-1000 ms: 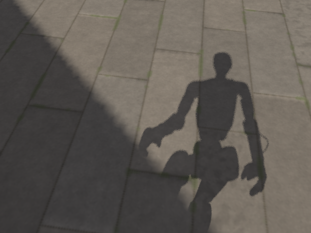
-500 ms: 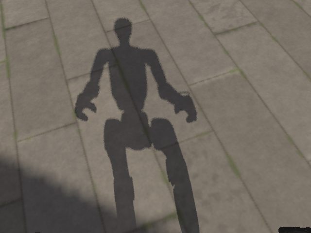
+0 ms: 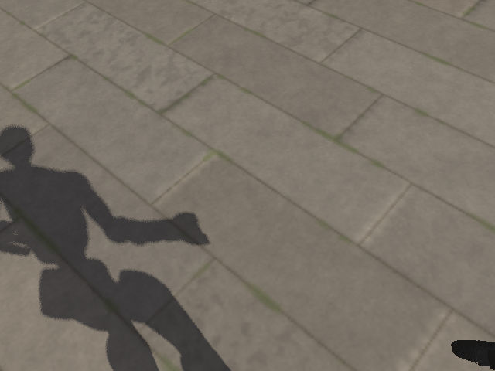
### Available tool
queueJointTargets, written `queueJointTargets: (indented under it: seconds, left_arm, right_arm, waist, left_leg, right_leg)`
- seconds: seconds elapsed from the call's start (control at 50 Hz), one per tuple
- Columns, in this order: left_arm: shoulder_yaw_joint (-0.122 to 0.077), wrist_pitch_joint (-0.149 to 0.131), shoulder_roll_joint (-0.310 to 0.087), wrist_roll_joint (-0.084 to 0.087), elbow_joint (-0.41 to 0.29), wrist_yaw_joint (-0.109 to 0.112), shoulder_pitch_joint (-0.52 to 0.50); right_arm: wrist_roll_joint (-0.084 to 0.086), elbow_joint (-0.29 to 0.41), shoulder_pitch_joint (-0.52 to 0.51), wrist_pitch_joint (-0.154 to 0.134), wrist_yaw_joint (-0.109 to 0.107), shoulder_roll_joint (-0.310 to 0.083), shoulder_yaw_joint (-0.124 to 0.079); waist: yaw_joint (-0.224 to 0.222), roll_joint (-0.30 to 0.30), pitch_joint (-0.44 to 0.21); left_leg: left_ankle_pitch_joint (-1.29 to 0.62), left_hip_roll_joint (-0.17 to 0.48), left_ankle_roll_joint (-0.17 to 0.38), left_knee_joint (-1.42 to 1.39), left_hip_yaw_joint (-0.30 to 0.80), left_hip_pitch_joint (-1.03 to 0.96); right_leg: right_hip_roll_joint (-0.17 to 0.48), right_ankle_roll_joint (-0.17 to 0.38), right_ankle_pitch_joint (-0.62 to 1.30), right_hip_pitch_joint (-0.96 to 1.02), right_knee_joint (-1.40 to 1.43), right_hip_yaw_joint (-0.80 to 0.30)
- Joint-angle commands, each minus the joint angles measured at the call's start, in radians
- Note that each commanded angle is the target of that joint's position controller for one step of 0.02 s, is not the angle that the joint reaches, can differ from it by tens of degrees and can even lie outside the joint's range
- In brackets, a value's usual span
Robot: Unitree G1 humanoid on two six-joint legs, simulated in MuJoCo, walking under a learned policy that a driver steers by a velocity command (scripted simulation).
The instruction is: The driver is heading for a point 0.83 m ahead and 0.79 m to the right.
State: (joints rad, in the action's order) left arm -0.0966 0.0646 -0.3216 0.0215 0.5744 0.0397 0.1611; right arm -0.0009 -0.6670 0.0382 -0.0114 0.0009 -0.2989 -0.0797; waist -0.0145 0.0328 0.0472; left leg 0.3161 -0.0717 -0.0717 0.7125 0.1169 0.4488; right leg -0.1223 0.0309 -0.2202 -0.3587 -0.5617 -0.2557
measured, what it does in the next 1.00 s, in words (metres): walks ahead, turning right: left foot, then right foot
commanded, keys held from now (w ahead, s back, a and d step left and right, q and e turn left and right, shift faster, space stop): e+shift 0.20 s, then w+e+shift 0.24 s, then w+shift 0.56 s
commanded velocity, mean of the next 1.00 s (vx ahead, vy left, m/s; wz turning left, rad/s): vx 0.57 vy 0.00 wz -0.65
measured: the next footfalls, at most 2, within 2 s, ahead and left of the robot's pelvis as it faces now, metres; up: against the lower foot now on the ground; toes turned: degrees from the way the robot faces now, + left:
left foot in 0.06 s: +0.09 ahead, +0.13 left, +0.00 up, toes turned -11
right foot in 0.58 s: +0.09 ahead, -0.22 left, +0.00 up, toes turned -36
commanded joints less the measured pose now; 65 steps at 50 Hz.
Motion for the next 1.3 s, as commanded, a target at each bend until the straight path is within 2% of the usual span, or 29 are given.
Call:
queueJointTargets:
  seconds: [0.02, 0.04, 0.06, 0.08, 0.1, 0.12, 0.2, 0.28, 0.42, 0.44, 0.48, 0.52, 0.56, 0.58, 0.6, 0.62, 0.64, 0.68, 0.74, 0.9, 0.96, 1.0, 1.02, 1.04, 1.06, 1.08, 1.12, 1.18, 1.3]
  left_arm:
    - [-0.048, -0.01, -0.163, 0.011, -0.084, -0.006, -0.058]
    - [-0.043, -0.009, -0.152, 0.02, -0.09, -0.005, -0.079]
    - [-0.03, -0.006, -0.102, 0.015, -0.089, -0.003, -0.029]
    - [-0.026, -0.009, -0.08, 0.02, -0.103, -0.005, 0.047]
    - [-0.057, -0.023, -0.184, 0.002, -0.085, -0.009, 0.047]
    - [-0.074, -0.022, -0.233, 0.007, -0.067, -0.012, 0.029]
    - [-0.043, 0.002, -0.129, 0.013, -0.057, -0.019, 0.012]
    - [-0.024, -0.023, -0.115, 0.018, -0.102, -0.044, -0.072]
    - [-0.001, -0.046, -0.063, 0.013, -0.106, -0.07, -0.105]
    - [0.012, -0.019, -0.063, -0.095, -0.121, -0.125, -0.153]
    - [0.018, -0.021, -0.047, -0.074, -0.118, -0.162, -0.166]
    - [0.018, -0.036, -0.059, -0.069, -0.094, -0.154, -0.12]
    - [0.011, -0.056, -0.063, -0.076, 0.01, -0.123, 0.132]
    - [-0.011, -0.07, -0.114, -0.075, 0.111, -0.1, 0.395]
    - [-0.023, -0.081, -0.253, -0.061, 0.094, -0.073, 0.432]
    - [-0.03, -0.089, -0.292, -0.04, 0.039, -0.056, 0.345]
    - [-0.016, -0.09, -0.242, -0.054, 0.06, -0.048, 0.317]
    - [0.01, -0.101, -0.16, -0.059, 0.061, -0.043, 0.231]
    - [0.04, -0.136, -0.093, -0.044, 0.086, -0.048, 0.185]
    - [0.043, -0.179, -0.092, -0.022, 0.221, -0.045, 0.311]
    - [0.036, -0.177, -0.151, -0.037, 0.266, -0.035, 0.318]
    - [0.02, -0.154, -0.199, -0.072, 0.284, -0.021, 0.293]
    - [0.017, -0.143, -0.203, -0.077, 0.282, -0.017, 0.232]
    - [0.046, -0.154, -0.091, -0.051, 0.253, -0.033, 0.281]
    - [0.063, -0.179, -0.013, -0.032, 0.238, -0.056, 0.338]
    - [0.061, -0.184, -0.064, -0.038, 0.226, -0.049, 0.237]
    - [0.07, -0.182, -0.065, -0.051, 0.209, -0.054, 0.14]
    - [0.092, -0.135, 0.0, -0.076, 0.184, -0.078, 0.118]
    - [0.124, -0.141, 0.013, -0.06, 0.065, -0.111, -0.205]
  right_arm:
    - [0.007, 0.064, 0.03, -0.021, 0.006, -0.094, -0.031]
    - [0.004, 0.05, 0.068, -0.024, 0.005, -0.099, -0.038]
    - [-0.007, 0.045, 0.091, -0.019, -0.001, -0.141, -0.05]
    - [-0.032, 0.056, 0.053, -0.007, -0.004, -0.223, -0.062]
    - [-0.046, 0.077, 0.034, -0.015, -0.009, -0.174, -0.057]
    - [-0.041, 0.094, -0.001, -0.017, -0.02, -0.12, -0.041]
    - [-0.012, 0.088, -0.004, 0.004, -0.053, -0.096, -0.026]
    - [0.004, 0.043, 0.174, -0.006, -0.047, -0.162, -0.05]
    - [0.007, 0.008, 0.206, -0.043, -0.021, -0.209, -0.067]
    - [-0.05, -0.014, 0.266, -0.035, 0.003, -0.203, -0.056]
    - [-0.047, -0.022, 0.248, -0.026, 0.012, -0.205, -0.053]
    - [-0.048, -0.03, 0.243, -0.017, 0.01, -0.205, -0.049]
    - [-0.035, -0.041, 0.227, -0.01, 0.013, -0.187, -0.036]
    - [-0.048, -0.034, 0.218, -0.015, 0.018, -0.132, -0.013]
    - [-0.052, 0.063, 0.151, -0.022, 0.031, 0.012, 0.029]
    - [-0.058, 0.125, 0.033, -0.025, 0.031, -0.097, 0.005]
    - [-0.04, 0.129, 0.002, -0.03, 0.037, -0.123, 0.0]
    - [-0.043, 0.048, 0.144, -0.041, 0.048, -0.131, 0.008]
    - [-0.042, 0.01, 0.184, -0.01, 0.066, -0.121, 0.013]
    - [-0.022, 0.092, -0.096, -0.018, 0.075, -0.036, 0.059]
    - [-0.022, 0.073, -0.037, -0.019, 0.053, -0.065, 0.051]
    - [-0.019, -0.007, 0.245, -0.017, 0.025, -0.135, 0.022]
    - [-0.025, -0.076, 0.482, -0.015, 0.004, -0.168, 0.003]
    - [-0.047, -0.105, 0.598, -0.017, -0.018, -0.272, -0.034]
    - [-0.043, -0.11, 0.548, -0.022, -0.001, -0.289, -0.039]
    - [-0.036, -0.093, 0.404, -0.025, 0.01, -0.218, -0.032]
    - [-0.035, -0.107, 0.327, -0.043, 0.013, -0.096, -0.006]
    - [-0.033, -0.161, 0.319, -0.075, 0.015, -0.044, 0.021]
    - [0.006, -0.195, 0.396, -0.124, 0.026, -0.089, 0.012]
  waist:
    - [0.03, -0.221, -0.171]
    - [0.054, -0.21, -0.17]
    - [0.032, -0.094, -0.212]
    - [-0.047, 0.243, -0.17]
    - [-0.027, 0.232, -0.134]
    - [-0.027, 0.147, -0.109]
    - [-0.001, 0.08, -0.047]
    - [0.096, 0.133, -0.116]
    - [0.091, 0.109, -0.025]
    - [0.099, 0.04, -0.034]
    - [0.093, 0.129, -0.001]
    - [0.061, 0.148, 0.032]
    - [-0.083, 0.041, -0.012]
    - [-0.215, -0.165, -0.127]
    - [-0.19, -0.505, -0.129]
    - [-0.201, -0.351, -0.123]
    - [-0.164, -0.22, -0.058]
    - [-0.053, -0.136, -0.041]
    - [0.012, -0.124, 0.029]
    - [-0.014, -0.053, 0.119]
    - [0.032, -0.092, 0.012]
    - [0.166, -0.145, -0.154]
    - [0.291, -0.121, -0.238]
    - [0.267, 0.074, -0.332]
    - [0.16, 0.308, -0.419]
    - [0.136, 0.148, -0.254]
    - [0.072, -0.084, -0.082]
    - [-0.02, -0.023, 0.024]
    - [0.021, -0.041, 0.139]
  left_leg:
    - [-0.03, -0.003, 0.018, -0.19, -0.001, -0.099]
    - [-0.143, 0.016, 0.032, -0.32, -0.018, -0.189]
    - [-0.212, 0.167, 0.083, -0.364, 0.083, -0.334]
    - [-0.395, 0.397, 0.242, -0.407, 0.353, -0.404]
    - [-0.367, 0.494, 0.33, -0.435, 0.454, -0.35]
    - [-0.307, 0.45, 0.317, -0.427, 0.341, -0.312]
    - [-0.282, 0.315, 0.265, -0.433, 0.049, -0.309]
    - [0.159, 0.392, 0.262, -0.539, 0.083, -0.518]
    - [0.226, 0.442, 0.217, -0.61, -0.083, -0.504]
    - [0.245, 0.441, 0.174, -0.594, -0.195, -0.445]
    - [0.249, 0.398, 0.136, -0.589, -0.279, -0.32]
    - [0.236, 0.412, 0.141, -0.564, -0.3, -0.262]
    - [-0.04, 0.374, 0.158, -0.283, -0.391, -0.132]
    - [-0.174, 0.294, 0.15, 0.129, -0.444, 0.014]
    - [0.332, 0.17, 0.102, 0.501, -0.361, 0.37]
    - [0.256, 0.119, 0.093, 0.625, -0.152, 0.517]
    - [0.137, 0.171, 0.101, 0.651, -0.115, 0.582]
    - [-0.013, 0.234, 0.095, 0.527, -0.122, 0.425]
    - [-0.131, 0.24, 0.062, 0.444, -0.13, 0.341]
    - [-0.392, 0.148, 0.123, -0.027, -0.229, 0.226]
    - [-0.305, 0.033, 0.184, -0.078, -0.281, 0.023]
    - [-0.148, -0.031, 0.213, -0.054, -0.264, -0.253]
    - [-0.106, 0.008, 0.23, -0.092, -0.234, -0.507]
    - [0.27, 0.233, 0.309, -0.124, 0.09, -0.778]
    - [0.451, 0.419, 0.402, -0.377, 0.705, -0.858]
    - [0.457, 0.394, 0.393, -0.455, 0.712, -0.742]
    - [0.277, 0.366, 0.356, -0.485, 0.444, -0.444]
    - [0.204, 0.282, 0.316, -0.569, 0.236, -0.186]
    - [-0.182, 0.173, 0.269, -0.741, -0.071, -0.119]
  right_leg:
    - [0.201, 0.156, 0.258, 0.152, 0.078, -0.328]
    - [0.165, 0.124, 0.195, 0.113, 0.038, -0.313]
    - [0.096, 0.073, -0.079, 0.018, -0.106, -0.236]
    - [-0.074, 0.004, -0.41, -0.223, -0.294, -0.012]
    - [0.016, -0.046, -0.394, -0.295, -0.52, 0.012]
    - [0.065, -0.066, -0.314, -0.294, -0.611, 0.045]
    - [0.133, -0.11, -0.14, -0.337, -0.682, 0.159]
    - [0.209, -0.109, -0.127, -0.459, -0.585, 0.223]
    - [0.273, -0.06, -0.092, -0.433, -0.444, 0.261]
    - [0.225, -0.037, -0.105, -0.325, -0.36, 0.308]
    - [0.195, -0.002, -0.139, -0.169, -0.25, 0.354]
    - [0.163, 0.039, -0.17, -0.064, -0.164, 0.391]
    - [0.08, 0.08, -0.12, 0.264, -0.036, 0.422]
    - [0.062, 0.087, -0.21, 0.546, 0.014, 0.345]
    - [0.371, 0.132, -0.595, 0.618, 0.25, -0.2]
    - [0.439, 0.192, -0.581, 0.544, 0.393, -0.486]
    - [0.454, 0.204, -0.457, 0.545, 0.35, -0.378]
    - [0.363, 0.169, -0.328, 0.39, 0.339, -0.178]
    - [0.295, 0.167, -0.188, 0.263, 0.439, -0.057]
    - [0.269, 0.168, 0.408, 0.333, 0.589, 0.164]
    - [0.288, 0.132, 1.064, 0.47, 0.433, 0.221]
    - [0.311, 0.115, 1.315, 0.495, 0.066, 0.223]
    - [0.28, 0.106, 1.209, 0.359, -0.25, 0.255]
    - [0.144, 0.084, 0.695, 0.03, -0.699, 0.264]
    - [-0.058, 0.07, -0.184, -0.232, -0.957, 0.129]
    - [0.023, 0.099, -0.119, -0.35, -1.004, 0.082]
    - [0.138, 0.107, -0.025, -0.311, -0.876, 0.122]
    - [0.198, 0.068, -0.05, -0.249, -0.746, 0.127]
    - [0.241, 0.022, 0.331, -0.239, -0.191, 0.292]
